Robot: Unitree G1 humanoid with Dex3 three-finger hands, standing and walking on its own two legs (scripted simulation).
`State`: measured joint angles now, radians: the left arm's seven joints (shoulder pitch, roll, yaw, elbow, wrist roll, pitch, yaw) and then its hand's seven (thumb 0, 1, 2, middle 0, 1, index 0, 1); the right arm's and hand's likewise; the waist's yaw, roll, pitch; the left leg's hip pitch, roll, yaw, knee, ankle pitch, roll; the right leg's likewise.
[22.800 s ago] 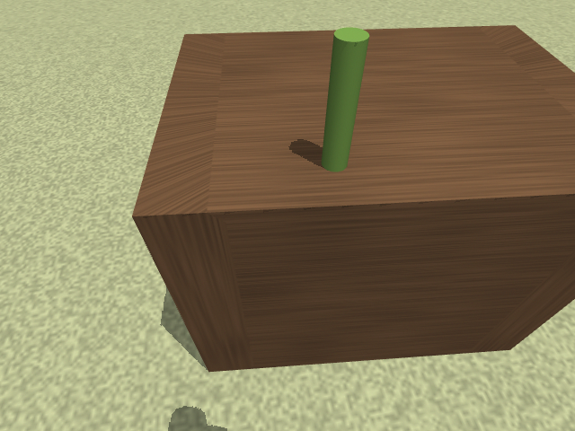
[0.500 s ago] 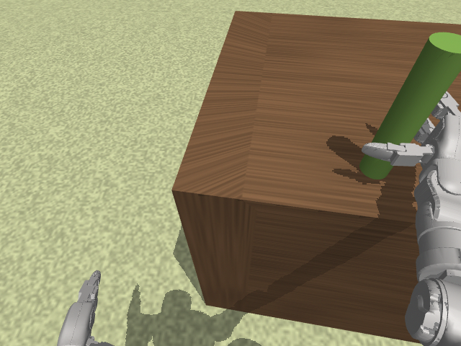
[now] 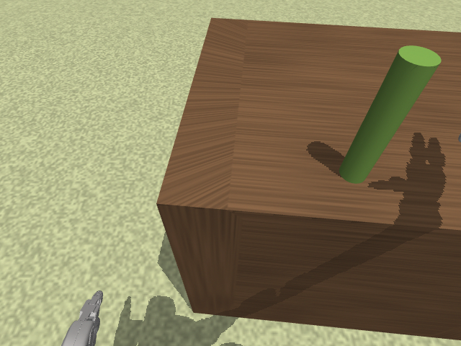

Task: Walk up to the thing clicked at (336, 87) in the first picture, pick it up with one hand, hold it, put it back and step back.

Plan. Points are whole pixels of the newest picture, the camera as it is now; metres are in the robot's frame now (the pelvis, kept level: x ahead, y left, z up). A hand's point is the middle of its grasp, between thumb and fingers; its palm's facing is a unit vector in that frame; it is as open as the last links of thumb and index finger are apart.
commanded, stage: sink last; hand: right
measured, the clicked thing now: (379, 126) +0.45 -0.20 +0.16
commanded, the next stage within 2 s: home in 1.08 s
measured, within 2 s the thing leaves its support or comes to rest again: neither
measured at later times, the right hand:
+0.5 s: hand out of the picture +0.26 -0.27 +0.21, palm faces +0.40 +0.82 -0.41, open 17.5 cm
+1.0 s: hand out of the picture +0.14 -0.23 +0.23, palm faces +0.43 +0.74 -0.51, open 17.5 cm
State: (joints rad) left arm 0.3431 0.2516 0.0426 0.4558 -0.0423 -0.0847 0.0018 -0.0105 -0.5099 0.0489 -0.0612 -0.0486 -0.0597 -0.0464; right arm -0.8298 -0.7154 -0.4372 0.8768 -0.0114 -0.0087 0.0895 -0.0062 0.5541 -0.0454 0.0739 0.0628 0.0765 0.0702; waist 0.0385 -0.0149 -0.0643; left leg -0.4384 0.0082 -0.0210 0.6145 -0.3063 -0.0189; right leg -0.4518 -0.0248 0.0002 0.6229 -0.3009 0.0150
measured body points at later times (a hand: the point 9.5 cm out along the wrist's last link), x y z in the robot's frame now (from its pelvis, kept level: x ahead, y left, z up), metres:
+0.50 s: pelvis +0.01 +0.00 +0.00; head +0.01 +0.02 +0.45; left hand +0.16 +0.24 -0.08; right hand +0.23 -0.31 +0.23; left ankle +0.00 +0.13 -0.73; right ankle +0.00 -0.13 -0.73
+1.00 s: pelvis -0.03 +0.02 +0.00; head -0.04 +0.05 +0.45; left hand +0.13 +0.27 -0.08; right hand +0.12 -0.27 +0.25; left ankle +0.00 +0.13 -0.73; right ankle +0.00 -0.13 -0.73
